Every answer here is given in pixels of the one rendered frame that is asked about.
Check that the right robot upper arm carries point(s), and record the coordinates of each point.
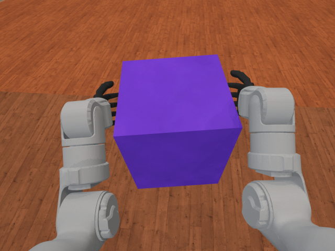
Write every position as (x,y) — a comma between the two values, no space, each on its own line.
(280,210)

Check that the robot left forearm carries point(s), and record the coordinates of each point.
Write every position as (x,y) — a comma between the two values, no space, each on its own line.
(83,125)

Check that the robot right forearm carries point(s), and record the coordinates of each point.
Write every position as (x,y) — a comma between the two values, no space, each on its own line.
(271,115)

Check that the left robot hand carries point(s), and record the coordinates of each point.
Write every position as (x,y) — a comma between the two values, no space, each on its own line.
(101,90)

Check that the right robot hand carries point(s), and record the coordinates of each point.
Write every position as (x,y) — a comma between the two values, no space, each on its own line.
(246,80)

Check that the carton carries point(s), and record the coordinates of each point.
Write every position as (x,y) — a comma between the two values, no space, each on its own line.
(176,122)

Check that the left robot upper arm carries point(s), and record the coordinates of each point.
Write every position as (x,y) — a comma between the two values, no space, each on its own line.
(85,221)

